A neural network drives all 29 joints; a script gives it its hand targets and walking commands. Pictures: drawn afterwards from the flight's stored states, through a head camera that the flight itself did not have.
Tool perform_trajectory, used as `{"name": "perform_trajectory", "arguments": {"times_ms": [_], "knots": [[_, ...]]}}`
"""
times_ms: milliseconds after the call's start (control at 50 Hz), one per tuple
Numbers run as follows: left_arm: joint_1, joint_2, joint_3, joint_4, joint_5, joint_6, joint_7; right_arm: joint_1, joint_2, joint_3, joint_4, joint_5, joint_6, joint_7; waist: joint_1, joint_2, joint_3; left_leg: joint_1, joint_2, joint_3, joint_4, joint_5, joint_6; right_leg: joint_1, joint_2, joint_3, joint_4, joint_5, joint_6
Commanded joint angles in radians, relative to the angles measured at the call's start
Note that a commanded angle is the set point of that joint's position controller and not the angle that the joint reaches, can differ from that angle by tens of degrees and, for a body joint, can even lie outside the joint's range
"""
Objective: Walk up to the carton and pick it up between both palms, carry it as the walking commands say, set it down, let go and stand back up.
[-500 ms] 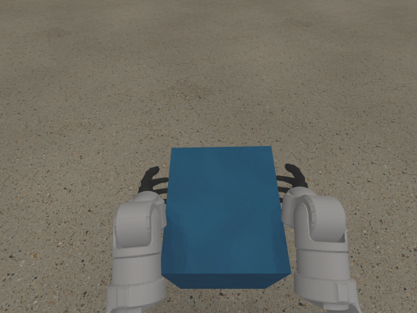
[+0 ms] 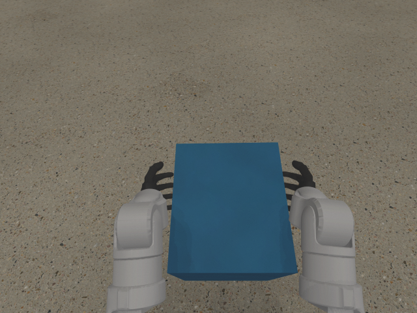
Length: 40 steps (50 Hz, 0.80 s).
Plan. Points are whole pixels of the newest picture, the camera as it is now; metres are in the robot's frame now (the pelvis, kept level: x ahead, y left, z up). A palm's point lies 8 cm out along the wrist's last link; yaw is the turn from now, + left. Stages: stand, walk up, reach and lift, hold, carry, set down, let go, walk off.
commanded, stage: carry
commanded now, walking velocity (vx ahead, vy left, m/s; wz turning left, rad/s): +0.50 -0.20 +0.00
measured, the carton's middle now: (226, 218) +0.32 +0.00 -0.02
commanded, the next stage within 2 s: none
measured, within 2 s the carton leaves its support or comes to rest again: neither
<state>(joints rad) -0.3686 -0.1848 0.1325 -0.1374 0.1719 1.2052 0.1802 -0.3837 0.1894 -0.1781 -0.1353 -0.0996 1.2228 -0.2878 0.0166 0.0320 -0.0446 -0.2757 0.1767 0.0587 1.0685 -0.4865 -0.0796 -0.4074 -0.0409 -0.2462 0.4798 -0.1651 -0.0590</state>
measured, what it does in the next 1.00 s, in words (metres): walks ahead: left foot, then right foot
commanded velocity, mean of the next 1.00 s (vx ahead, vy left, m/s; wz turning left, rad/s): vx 0.50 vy -0.20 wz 0.00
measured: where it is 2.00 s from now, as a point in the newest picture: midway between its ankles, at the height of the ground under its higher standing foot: (268, 143)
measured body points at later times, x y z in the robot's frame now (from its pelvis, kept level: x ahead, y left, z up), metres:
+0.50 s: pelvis +0.36 -0.07 +0.02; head +0.39 -0.05 +0.46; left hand +0.68 +0.06 +0.08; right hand +0.67 -0.22 +0.10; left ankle +0.28 +0.06 -0.73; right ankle +0.41 -0.23 -0.69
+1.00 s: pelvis +0.75 -0.18 -0.01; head +0.76 -0.17 +0.44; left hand +1.07 -0.05 +0.07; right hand +1.06 -0.33 +0.08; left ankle +0.82 -0.10 -0.73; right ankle +0.57 -0.24 -0.71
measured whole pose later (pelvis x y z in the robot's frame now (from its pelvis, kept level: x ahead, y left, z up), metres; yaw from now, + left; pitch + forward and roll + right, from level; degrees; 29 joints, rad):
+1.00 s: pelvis +0.75 -0.18 -0.01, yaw -2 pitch +5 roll +1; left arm -0.33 -0.17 0.15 -0.22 0.16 1.21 0.14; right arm -0.37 0.19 -0.12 -0.15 -0.11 1.19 -0.26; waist 0.00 -0.06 -0.07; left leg -0.45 0.06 0.26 0.54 -0.13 0.06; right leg -0.10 -0.02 -0.18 0.66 -0.44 -0.03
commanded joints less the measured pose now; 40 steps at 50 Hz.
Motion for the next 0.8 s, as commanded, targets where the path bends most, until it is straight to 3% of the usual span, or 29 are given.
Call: {"name": "perform_trajectory", "arguments": {"times_ms": [0,40,60,80,120,140,180,220,240,260,280,300,320,340,360,420,460,480,520,560,580,600,620,640,660,680,700,740,780], "knots": [[-0.434,-1.07,-0.655,-0.124,-0.489,-0.004,-0.316,-0.429,1.038,0.702,-0.089,0.417,0.001,0.446,0.0,-0.069,-0.417,-0.401,-0.024,-0.048,0.08,-0.011,0.055,0.653,-0.301,0.344,-0.132,0.333,-0.147],[-0.459,-1.089,-0.652,-0.157,-0.493,-0.006,-0.312,-0.44,1.045,0.72,-0.13,0.434,-0.001,0.442,-0.002,-0.147,-0.389,-0.326,-0.028,0.0,-0.107,0.041,0.056,0.57,-0.274,0.285,-0.208,0.127,-0.131],[-0.415,-1.069,-0.639,-0.144,-0.479,-0.006,-0.314,-0.412,1.044,0.722,-0.12,0.427,0.003,0.436,-0.004,-0.189,-0.367,-0.313,-0.039,0.029,-0.164,0.066,0.055,0.559,-0.269,0.266,-0.234,0.105,-0.138],[-0.411,-1.068,-0.642,-0.144,-0.468,-0.006,-0.315,-0.376,1.027,0.709,-0.109,0.412,0.005,0.435,-0.006,-0.176,-0.353,-0.294,-0.041,0.042,-0.227,0.062,0.057,0.528,-0.261,0.239,-0.252,0.05,-0.149],[-0.361,-1.052,-0.64,-0.106,-0.455,-0.006,-0.317,-0.343,1.03,0.707,-0.091,0.402,0.008,0.432,-0.01,-0.185,-0.321,-0.261,-0.059,0.089,-0.375,0.137,0.062,0.517,-0.233,0.183,-0.238,0.123,-0.145],[-0.356,-1.061,-0.645,-0.102,-0.455,-0.003,-0.319,-0.339,1.028,0.7,-0.1,0.402,0.004,0.431,-0.01,-0.168,-0.311,-0.251,-0.076,0.12,-0.407,0.195,0.068,0.528,-0.223,0.157,-0.225,0.215,-0.133],[-0.406,-1.04,-0.658,-0.12,-0.465,-0.003,-0.323,-0.332,1.032,0.695,-0.076,0.395,0.009,0.435,-0.019,-0.149,-0.272,-0.164,-0.099,0.17,-0.524,0.295,0.082,0.466,-0.186,0.106,-0.186,0.254,-0.106],[-0.406,-1.027,-0.677,-0.117,-0.468,0.006,-0.324,-0.307,1.016,0.681,-0.049,0.387,0.012,0.444,-0.05,-0.067,-0.329,0.131,-0.147,0.262,-0.643,0.393,0.097,0.347,-0.112,0.017,-0.005,0.293,-0.053],[-0.432,-1.005,-0.672,-0.104,-0.464,0.012,-0.321,-0.265,1.008,0.657,0.033,0.368,0.022,0.446,-0.069,-0.011,-0.367,0.351,-0.066,0.137,-0.65,0.387,0.121,0.175,-0.088,0.011,0.174,0.314,-0.007],[-0.422,-0.968,-0.694,-0.13,-0.464,0.027,-0.329,-0.221,0.985,0.643,0.073,0.353,0.013,0.443,-0.076,0.165,-0.419,0.532,0.21,-0.367,-0.759,0.259,0.24,-0.105,0.037,0.011,0.471,0.135,0.044],[-0.446,-0.985,-0.693,-0.08,-0.464,0.046,-0.335,-0.279,1.018,0.638,0.069,0.357,0.017,0.443,-0.057,0.325,-0.389,0.653,0.326,-0.603,-0.837,0.436,0.321,-0.335,0.102,0.143,0.663,-0.253,0.05],[-0.414,-0.994,-0.671,-0.049,-0.454,0.041,-0.332,-0.301,1.015,0.639,0.034,0.376,0.019,0.446,-0.05,0.203,-0.391,0.687,0.333,-0.497,-0.777,0.618,0.323,-0.419,0.018,0.268,0.786,-0.257,0.046],[-0.416,-1.005,-0.661,-0.05,-0.462,0.032,-0.338,-0.333,1.041,0.655,0.016,0.38,0.015,0.449,-0.054,0.115,-0.406,0.667,0.31,-0.4,-0.744,0.705,0.3,-0.431,-0.016,0.306,0.823,-0.203,0.044],[-0.492,-1.031,-0.673,-0.084,-0.485,0.024,-0.338,-0.38,1.079,0.668,0.01,0.4,0.011,0.451,-0.051,0.051,-0.368,0.597,0.281,-0.296,-0.752,0.673,0.258,-0.412,-0.049,0.299,0.753,-0.17,0.049],[-0.501,-1.049,-0.676,-0.108,-0.485,0.015,-0.334,-0.372,1.085,0.678,0.007,0.409,0.005,0.452,-0.043,0.052,-0.318,0.494,0.253,-0.2,-0.8,0.55,0.208,-0.376,-0.096,0.307,0.626,-0.134,0.057],[-0.533,-1.084,-0.663,-0.141,-0.499,0.0,-0.318,-0.419,1.087,0.679,-0.038,0.44,0.002,0.454,-0.047,0.093,-0.247,0.335,0.187,0.002,-0.88,0.447,0.142,-0.202,-0.064,0.194,0.258,-0.141,0.078],[-0.488,-1.064,-0.646,-0.105,-0.485,-0.001,-0.311,-0.402,1.051,0.664,-0.024,0.428,0.001,0.454,-0.049,0.168,-0.216,0.294,0.15,0.097,-0.865,0.582,0.119,-0.106,-0.012,0.095,0.119,-0.051,0.071],[-0.468,-1.072,-0.637,-0.094,-0.476,0.001,-0.305,-0.408,1.033,0.66,-0.031,0.425,0.003,0.452,-0.053,0.173,-0.224,0.323,0.138,0.133,-0.837,0.702,0.103,-0.084,0.011,0.054,0.07,0.017,0.065],[-0.441,-1.046,-0.639,-0.075,-0.452,0.01,-0.301,-0.369,1.015,0.648,0.004,0.401,0.005,0.446,-0.047,0.212,-0.258,0.361,0.135,0.158,-0.791,0.835,0.078,-0.008,0.021,0.046,-0.014,0.102,0.04],[-0.424,-1.033,-0.647,-0.052,-0.445,0.013,-0.303,-0.349,0.987,0.636,0.029,0.376,0.011,0.44,-0.017,0.178,-0.33,0.335,0.085,0.227,-0.617,0.947,0.047,0.211,0.079,-0.061,-0.099,0.134,0.018],[-0.431,-1.032,-0.65,-0.053,-0.454,0.011,-0.305,-0.335,0.995,0.625,0.042,0.369,0.014,0.438,-0.007,0.154,-0.369,0.231,0.052,0.237,-0.473,0.892,0.036,0.394,0.092,-0.064,-0.095,0.072,0.0],[-0.41,-1.011,-0.636,-0.02,-0.445,0.011,-0.312,-0.352,0.987,0.625,0.044,0.361,0.014,0.442,0.024,0.043,-0.438,0.088,0.027,0.218,-0.262,0.629,0.029,0.563,-0.021,0.059,-0.084,-0.022,-0.007],[-0.445,-1.016,-0.643,0.001,-0.433,0.002,-0.315,-0.411,0.991,0.634,0.028,0.36,0.026,0.445,0.018,-0.322,-0.529,-0.231,-0.105,0.185,0.055,0.136,-0.024,0.769,-0.304,0.554,-0.191,-0.048,-0.173],[-0.432,-1.044,-0.653,-0.046,-0.462,0.003,-0.322,-0.391,1.003,0.659,0.006,0.373,0.024,0.449,0.012,-0.356,-0.472,-0.456,-0.113,0.06,0.25,-0.077,-0.009,0.823,-0.378,0.617,-0.194,0.171,-0.244],[-0.463,-1.064,-0.678,-0.101,-0.494,0.0,-0.324,-0.401,1.027,0.667,-0.014,0.389,0.015,0.45,0.013,-0.218,-0.445,-0.467,-0.089,-0.029,0.288,-0.087,0.019,0.772,-0.36,0.528,-0.126,0.391,-0.229],[-0.461,-1.069,-0.662,-0.103,-0.496,-0.001,-0.325,-0.417,1.039,0.683,-0.034,0.404,0.006,0.448,0.004,-0.113,-0.439,-0.428,-0.059,-0.051,0.223,-0.046,0.031,0.704,-0.311,0.422,-0.095,0.499,-0.183],[-0.468,-1.077,-0.654,-0.111,-0.505,-0.002,-0.324,-0.424,1.047,0.695,-0.055,0.414,0.0,0.444,0.005,-0.056,-0.419,-0.425,-0.037,-0.053,0.13,-0.001,0.044,0.68,-0.31,0.369,-0.108,0.457,-0.144],[-0.436,-1.077,-0.638,-0.112,-0.498,-0.005,-0.323,-0.412,1.038,0.7,-0.085,0.406,-0.003,0.435,-0.002,-0.134,-0.389,-0.34,-0.026,-0.008,-0.069,0.038,0.054,0.59,-0.277,0.284,-0.174,0.327,-0.118],[-0.434,-1.068,-0.632,-0.127,-0.496,-0.006,-0.329,-0.369,1.034,0.692,-0.082,0.393,-0.004,0.426,-0.006,-0.18,-0.364,-0.329,-0.044,0.037,-0.193,0.074,0.051,0.589,-0.255,0.234,-0.205,0.291,-0.141]]}}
